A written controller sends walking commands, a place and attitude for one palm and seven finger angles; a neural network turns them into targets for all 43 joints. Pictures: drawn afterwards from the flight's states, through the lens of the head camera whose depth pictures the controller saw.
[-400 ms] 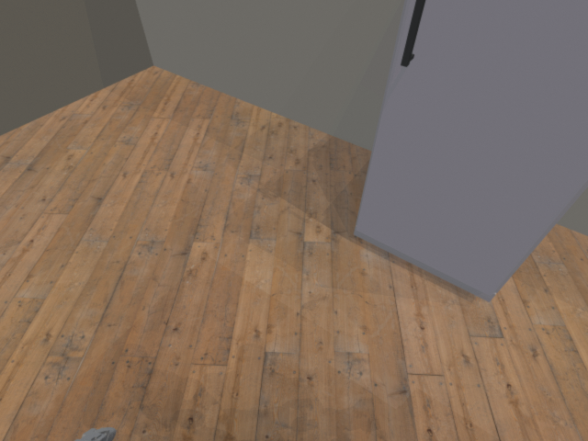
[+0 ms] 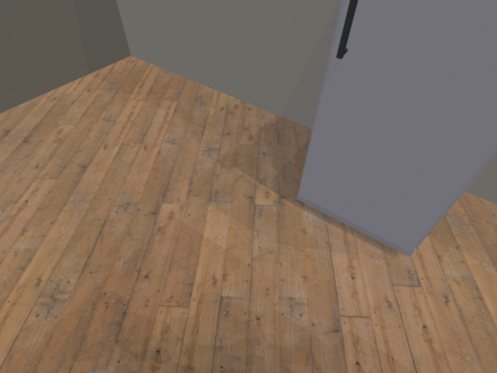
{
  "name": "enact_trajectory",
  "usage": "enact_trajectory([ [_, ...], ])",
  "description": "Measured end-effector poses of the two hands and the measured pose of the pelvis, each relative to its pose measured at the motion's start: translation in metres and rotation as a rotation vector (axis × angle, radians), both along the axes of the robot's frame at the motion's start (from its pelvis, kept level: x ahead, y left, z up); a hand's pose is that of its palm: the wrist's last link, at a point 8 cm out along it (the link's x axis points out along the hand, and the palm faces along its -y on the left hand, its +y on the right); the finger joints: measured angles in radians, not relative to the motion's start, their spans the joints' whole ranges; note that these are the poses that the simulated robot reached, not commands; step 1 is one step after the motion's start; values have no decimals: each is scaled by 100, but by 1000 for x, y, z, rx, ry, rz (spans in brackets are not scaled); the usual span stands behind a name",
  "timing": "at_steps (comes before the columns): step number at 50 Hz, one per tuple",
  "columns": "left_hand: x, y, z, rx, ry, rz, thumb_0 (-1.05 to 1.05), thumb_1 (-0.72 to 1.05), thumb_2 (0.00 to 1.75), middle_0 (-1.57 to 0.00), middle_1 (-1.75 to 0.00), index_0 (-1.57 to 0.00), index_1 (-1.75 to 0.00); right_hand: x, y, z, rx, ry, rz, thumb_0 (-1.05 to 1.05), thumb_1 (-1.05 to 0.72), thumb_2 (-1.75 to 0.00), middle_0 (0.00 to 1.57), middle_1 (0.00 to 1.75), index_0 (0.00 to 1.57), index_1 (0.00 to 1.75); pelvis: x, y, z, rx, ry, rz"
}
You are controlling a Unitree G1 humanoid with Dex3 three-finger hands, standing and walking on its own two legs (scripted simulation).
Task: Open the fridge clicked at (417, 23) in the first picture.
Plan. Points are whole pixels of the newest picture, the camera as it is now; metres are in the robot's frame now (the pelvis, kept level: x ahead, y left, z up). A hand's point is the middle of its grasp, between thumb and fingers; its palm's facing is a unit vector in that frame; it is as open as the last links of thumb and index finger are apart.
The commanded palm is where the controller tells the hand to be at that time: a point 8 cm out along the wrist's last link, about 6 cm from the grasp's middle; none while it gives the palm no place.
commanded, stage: stand and wait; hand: left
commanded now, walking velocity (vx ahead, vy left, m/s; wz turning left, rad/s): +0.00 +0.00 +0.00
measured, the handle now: out of the picture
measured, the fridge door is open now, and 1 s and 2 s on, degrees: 0 0 0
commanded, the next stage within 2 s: look at it before walking up in 0.42 s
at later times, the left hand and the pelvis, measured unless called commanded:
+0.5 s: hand out of the picture +0.06 +0.24 -0.15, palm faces -0.02 -0.94 -0.34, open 7.4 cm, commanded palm none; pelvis -0.01 +0.00 +0.00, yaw +0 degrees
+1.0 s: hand out of the picture +0.06 +0.24 -0.15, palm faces -0.02 -0.94 -0.34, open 7.4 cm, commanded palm none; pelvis -0.01 -0.01 +0.00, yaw +0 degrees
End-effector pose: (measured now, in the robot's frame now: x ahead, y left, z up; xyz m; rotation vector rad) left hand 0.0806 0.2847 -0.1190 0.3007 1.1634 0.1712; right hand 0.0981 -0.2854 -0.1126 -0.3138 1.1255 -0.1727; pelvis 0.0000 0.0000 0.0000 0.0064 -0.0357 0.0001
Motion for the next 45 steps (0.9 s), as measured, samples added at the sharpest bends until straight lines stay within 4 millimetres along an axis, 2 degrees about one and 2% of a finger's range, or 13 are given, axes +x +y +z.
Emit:
enact_trajectory([
  [9,-20,6,1,18,48,16,0,90,90,-20,-30,-20,-30,-30,-10,-4,-11,72,-27,1,-90,-89,20,30,20,30,-6,-2,1,-1,-5,0],
  [17,-26,7,2,25,56,18,0,90,90,-20,-30,-20,-30,-44,-12,-5,-9,99,-35,1,-90,-89,20,30,20,30,-11,-3,2,-1,-5,1],
  [45,-26,-1,3,17,56,18,0,90,90,-20,-30,-20,-30,-37,-12,-5,2,88,-22,0,-90,-89,20,30,20,30,-11,-7,4,0,1,3],
])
